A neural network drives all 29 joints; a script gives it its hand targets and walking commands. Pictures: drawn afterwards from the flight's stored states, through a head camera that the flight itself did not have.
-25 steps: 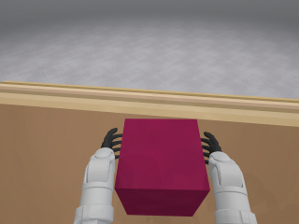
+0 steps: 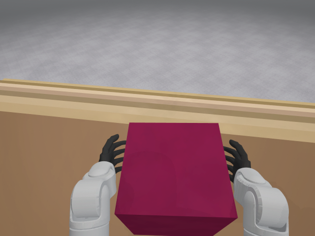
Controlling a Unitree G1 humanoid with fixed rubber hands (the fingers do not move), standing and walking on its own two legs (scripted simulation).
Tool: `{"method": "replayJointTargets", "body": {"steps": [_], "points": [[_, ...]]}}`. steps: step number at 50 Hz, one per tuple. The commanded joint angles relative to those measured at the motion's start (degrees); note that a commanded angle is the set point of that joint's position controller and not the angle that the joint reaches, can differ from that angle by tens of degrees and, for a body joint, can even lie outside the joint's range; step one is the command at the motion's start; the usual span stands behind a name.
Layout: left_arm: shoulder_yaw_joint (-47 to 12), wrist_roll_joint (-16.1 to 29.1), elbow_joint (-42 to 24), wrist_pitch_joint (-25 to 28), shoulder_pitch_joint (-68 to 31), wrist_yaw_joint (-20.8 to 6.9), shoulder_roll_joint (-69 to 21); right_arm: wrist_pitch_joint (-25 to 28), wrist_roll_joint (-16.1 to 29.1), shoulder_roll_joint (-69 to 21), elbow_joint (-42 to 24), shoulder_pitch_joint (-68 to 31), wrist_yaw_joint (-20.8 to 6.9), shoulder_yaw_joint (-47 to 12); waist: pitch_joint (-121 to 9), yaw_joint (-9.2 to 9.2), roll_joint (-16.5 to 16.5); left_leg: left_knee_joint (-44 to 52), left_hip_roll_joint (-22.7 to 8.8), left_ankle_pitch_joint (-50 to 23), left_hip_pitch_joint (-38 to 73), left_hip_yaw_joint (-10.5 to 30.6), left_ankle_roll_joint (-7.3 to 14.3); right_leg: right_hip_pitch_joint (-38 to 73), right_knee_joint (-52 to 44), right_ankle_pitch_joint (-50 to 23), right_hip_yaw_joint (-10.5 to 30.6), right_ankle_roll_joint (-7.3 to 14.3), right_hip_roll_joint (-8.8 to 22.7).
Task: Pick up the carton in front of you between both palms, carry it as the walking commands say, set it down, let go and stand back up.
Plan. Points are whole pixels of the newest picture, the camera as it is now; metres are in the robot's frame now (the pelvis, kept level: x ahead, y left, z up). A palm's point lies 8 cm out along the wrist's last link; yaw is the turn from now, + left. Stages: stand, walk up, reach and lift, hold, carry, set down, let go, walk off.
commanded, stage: carry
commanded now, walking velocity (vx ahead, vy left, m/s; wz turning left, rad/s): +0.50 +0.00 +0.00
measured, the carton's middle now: (172, 183) +0.25 -0.01 +0.02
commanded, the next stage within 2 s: none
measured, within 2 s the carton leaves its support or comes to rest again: neither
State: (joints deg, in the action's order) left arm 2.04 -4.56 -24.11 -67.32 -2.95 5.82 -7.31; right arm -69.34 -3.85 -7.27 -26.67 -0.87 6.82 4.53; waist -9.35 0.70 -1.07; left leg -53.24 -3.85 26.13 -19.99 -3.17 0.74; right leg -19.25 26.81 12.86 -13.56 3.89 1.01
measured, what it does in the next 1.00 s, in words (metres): walks ahead: left foot, then right foot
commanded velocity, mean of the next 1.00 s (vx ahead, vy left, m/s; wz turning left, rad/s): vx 0.50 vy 0.00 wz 0.00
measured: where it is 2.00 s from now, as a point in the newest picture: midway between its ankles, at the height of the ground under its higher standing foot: (161, 131)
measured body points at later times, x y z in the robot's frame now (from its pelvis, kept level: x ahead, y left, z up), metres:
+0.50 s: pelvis +0.30 +0.06 +0.01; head +0.32 +0.07 +0.46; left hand +0.57 +0.19 +0.07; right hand +0.54 -0.11 +0.07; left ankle +0.33 +0.13 -0.74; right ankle +0.22 -0.07 -0.65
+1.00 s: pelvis +0.64 -0.01 +0.00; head +0.66 -0.02 +0.45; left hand +0.91 +0.16 +0.09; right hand +0.92 -0.15 +0.08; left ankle +0.57 +0.13 -0.63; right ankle +0.67 -0.07 -0.74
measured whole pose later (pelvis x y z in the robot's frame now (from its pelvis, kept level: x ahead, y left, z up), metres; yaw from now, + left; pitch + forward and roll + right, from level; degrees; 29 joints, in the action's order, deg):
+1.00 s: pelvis +0.64 -0.01 +0.00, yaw +1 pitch +4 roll +1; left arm 4.9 -2.8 -27.6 -69.0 -6.3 6.5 -7.4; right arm -71.2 -4.6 -7.3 -28.6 -5.7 6.9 4.2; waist -2.6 -2.8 -0.9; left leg -71.5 -4.7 18.3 -30.9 -2.5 2.0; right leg -19.8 28.3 12.8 -14.3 5.4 2.0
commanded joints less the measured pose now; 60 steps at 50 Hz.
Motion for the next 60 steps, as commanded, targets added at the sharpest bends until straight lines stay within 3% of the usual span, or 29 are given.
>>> {"method": "replayJointTargets", "body": {"steps": [1,3,6,9,12,14,15,16,17,18,19,21,22,26,30,36,39,40,41,42,43,44,45,46,47,49,51,56,60], "points": [[-35.6,18.7,-7.8,-1.8,-24.7,-7.2,-49.5,-0.4,22.3,-47.1,-8.2,-31.6,-10.3,-41.1,-6.6,-1.99,3.3,-9.3,-5.2,-4.3,-25.4,2.3,0.6,23.2,-18.6,11.9,30.7,6.7,21.9],[-36.6,20.0,-8.0,-2.4,-24.8,-7.1,-49.0,-0.6,21.2,-47.1,-6.7,-29.0,-9.5,-39.9,-5.8,-1.76,4.3,-2.1,-4.4,-9.1,-21.9,-0.2,-0.8,20.4,-19.9,5.8,22.0,4.6,18.6],[-37.0,20.9,-7.0,-3.1,-23.3,-7.3,-47.2,-0.8,18.5,-45.9,-4.3,-25.2,-8.2,-38.0,-4.3,-1.71,5.5,8.4,-2.9,-14.3,-19.3,-3.4,-2.1,19.7,-20.0,-0.7,14.9,3.9,15.9],[-36.7,21.1,-5.9,-3.5,-22.0,-7.4,-45.9,-1.1,17.0,-45.0,-3.9,-23.7,-7.3,-37.1,-1.5,-1.95,8.5,17.6,-0.8,-18.5,-15.0,-6.9,-1.6,18.2,-18.6,-8.6,9.3,2.8,13.7],[-36.6,20.9,-6.0,-3.6,-21.6,-7.7,-45.9,-1.2,17.3,-44.8,-5.6,-24.6,-7.3,-37.6,0.2,-2.11,10.7,22.5,0.1,-22.3,-9.9,-9.0,-0.5,17.9,-16.6,-12.0,6.9,1.6,13.4],[-36.7,20.5,-6.5,-3.5,-21.5,-7.9,-46.2,-1.2,17.7,-45.1,-6.4,-24.7,-7.6,-38.0,-0.9,-1.51,10.3,25.1,1.6,-22.0,-2.3,-11.5,0.4,17.1,-9.9,-18.3,4.0,0.4,12.9],[-36.9,20.2,-6.9,-3.6,-21.1,-8.0,-46.1,-1.1,17.7,-45.0,-6.1,-23.9,-7.8,-37.9,-3.6,-0.76,8.4,26.3,3.9,-19.2,6.1,-14.2,0.7,14.9,-1.7,-22.5,0.6,-0.9,10.8],[-36.9,19.9,-7.0,-3.6,-20.5,-8.1,-45.6,-1.1,17.5,-44.9,-5.6,-22.8,-8.1,-37.7,-7.6,0.21,5.4,26.1,2.6,-16.0,18.4,-12.0,1.0,8.6,9.0,-21.2,-0.7,-2.3,8.7],[-37.1,19.7,-7.8,-3.7,-20.6,-8.2,-45.2,-0.9,17.1,-44.0,-5.6,-21.9,-8.4,-37.3,-11.2,0.89,-5.1,33.9,-11.2,-1.8,28.0,10.6,4.6,-3.4,25.3,-9.1,0.0,-5.1,5.2],[-37.6,19.6,-8.6,-3.8,-21.0,-8.4,-45.3,-0.5,17.5,-44.5,-4.7,-22.9,-8.9,-37.7,-13.8,0.65,-17.2,40.8,-22.4,-1.8,37.4,32.8,11.3,-18.9,40.1,13.4,4.1,-6.1,-1.3],[-38.4,19.9,-8.2,-3.4,-21.9,-8.8,-46.3,-0.1,18.2,-46.2,-5.3,-22.7,-9.4,-38.3,-12.9,0.49,-13.2,41.3,-22.1,-8.8,34.6,31.1,11.7,-22.1,46.5,14.1,10.9,-4.4,2.1],[-39.0,19.9,-7.1,-1.9,-22.9,-9.7,-50.5,1.3,19.2,-50.4,-6.1,-25.5,-10.2,-39.9,-12.3,0.42,-3.3,39.6,-19.0,-17.3,27.8,20.7,9.6,-21.5,45.9,8.3,13.1,-2.0,6.4],[-39.1,19.6,-6.4,-1.1,-22.4,-10.0,-52.1,2.0,19.6,-52.1,-6.6,-26.7,-10.6,-40.9,-11.4,0.15,-1.3,40.6,-17.6,-18.8,23.8,15.8,7.8,-19.7,42.0,5.1,13.6,-1.8,7.6],[-39.4,17.3,-4.6,1.6,-18.1,-9.7,-54.2,3.8,20.7,-52.5,-6.4,-25.5,-12.0,-42.8,-9.9,0.01,-4.7,43.8,-14.6,-17.5,21.3,5.7,6.3,-18.0,29.9,-0.5,9.5,-2.7,6.4],[-39.3,16.1,-5.6,2.4,-16.2,-9.0,-52.5,4.2,20.5,-49.7,-6.8,-23.3,-12.5,-42.9,-5.2,0.13,-5.7,44.3,-11.9,-24.5,23.1,-0.4,6.3,-20.1,16.3,-6.7,5.6,-3.8,5.3],[-40.0,18.3,-11.0,-0.1,-17.5,-8.5,-48.0,2.2,19.2,-44.9,-9.7,-20.8,-11.0,-40.8,1.6,0.5,-7.6,42.3,-10.4,-33.6,24.1,-5.5,5.4,-16.1,5.2,-11.3,1.0,-2.2,3.2],[-38.6,19.0,-11.6,-1.7,-17.2,-8.3,-44.9,0.6,18.8,-42.4,-11.0,-21.7,-9.9,-40.1,-1.0,-0.59,-8.4,31.1,-9.3,-48.5,24.4,-9.5,3.6,-4.9,2.9,-9.4,-2.3,-0.6,-0.3],[-37.9,19.2,-11.4,-2.1,-17.0,-8.2,-44.1,0.1,18.7,-41.6,-11.5,-21.7,-9.6,-40.0,-4.4,-1.54,-6.0,21.0,-6.7,-50.3,20.9,-12.2,2.0,5.6,1.2,-6.7,-4.3,-0.6,-3.4],[-37.1,19.3,-11.5,-2.6,-17.2,-8.2,-43.2,-0.4,18.7,-40.4,-12.0,-22.8,-9.2,-39.8,-8.5,-2.99,-2.7,9.3,-4.9,-38.7,11.6,-11.3,0.7,18.5,1.2,-2.7,1.7,-0.7,1.1],[-36.2,19.2,-11.2,-2.8,-18.7,-8.2,-41.2,-1.0,19.0,-40.3,-13.2,-24.0,-8.8,-40.2,-15.1,-3.84,11.7,-10.9,0.5,-21.5,-5.4,-8.8,-2.0,33.0,-3.7,9.0,30.1,6.8,19.2],[-36.1,20.0,-10.0,-2.9,-17.8,-8.3,-42.2,-1.4,19.4,-39.8,-13.6,-25.2,-8.9,-40.2,-14.1,-5.04,19.7,-22.3,6.6,2.0,-17.6,-2.9,-2.0,34.7,-13.2,5.5,46.1,10.9,23.3],[-36.4,20.9,-11.3,-3.1,-20.2,-8.5,-43.1,-1.3,19.3,-41.7,-12.2,-26.6,-8.8,-40.6,-12.8,-3.7,15.4,-28.8,2.3,1.0,-20.8,2.5,0.3,32.7,-11.5,-1.7,39.1,10.1,22.7],[-37.3,21.6,-10.7,-2.8,-22.1,-8.7,-45.3,-1.1,19.2,-43.0,-11.7,-27.8,-8.9,-40.4,-12.8,-3.47,10.3,-29.6,0.3,-1.5,-21.0,3.6,1.7,28.8,-9.2,-8.2,33.9,9.0,21.2],[-37.7,22.0,-10.4,-2.5,-24.6,-8.8,-46.6,-0.7,19.1,-44.6,-10.5,-29.3,-8.8,-40.4,-11.3,-2.84,4.9,-26.9,-1.8,-4.3,-19.9,3.9,2.2,23.7,-8.8,-10.8,28.3,7.3,19.9],[-38.1,22.4,-9.8,-2.1,-26.8,-8.9,-47.3,-0.3,18.8,-45.5,-9.4,-29.9,-8.8,-40.2,-10.8,-2.25,3.8,-22.7,-3.1,-7.0,-17.7,4.3,2.0,19.3,-9.9,-8.1,24.4,5.6,18.5],[-38.1,22.5,-7.7,-1.5,-29.9,-8.9,-46.9,0.6,17.7,-45.4,-6.6,-31.8,-8.2,-39.6,-10.4,-2.01,5.4,-18.2,-2.5,-10.2,-16.0,2.2,1.7,15.7,-11.9,-4.3,19.1,4.4,16.8],[-36.9,21.8,-4.6,-0.9,-32.1,-8.7,-44.4,1.4,16.7,-43.7,-3.4,-34.5,-7.4,-38.5,-8.9,-1.81,7.1,-13.5,-2.5,-12.5,-17.8,0.8,1.1,15.0,-12.8,-4.3,15.7,4.9,16.0],[-31.4,18.7,5.4,0.7,-40.3,-6.0,-36.3,2.9,14.7,-37.0,6.0,-44.6,-4.7,-34.8,-4.6,-2.97,7.5,1.7,-1.7,-19.5,-22.5,-3.0,0.8,17.3,-9.9,-12.2,10.6,6.5,13.2],[-26.9,16.4,12.5,1.5,-45.6,-3.2,-34.2,3.6,14.5,-35.0,12.4,-51.4,-2.6,-30.5,-2.9,-3.71,9.1,12.8,0.9,-22.1,-18.6,-6.0,2.7,18.7,-5.8,-20.7,8.2,6.1,12.3]]}}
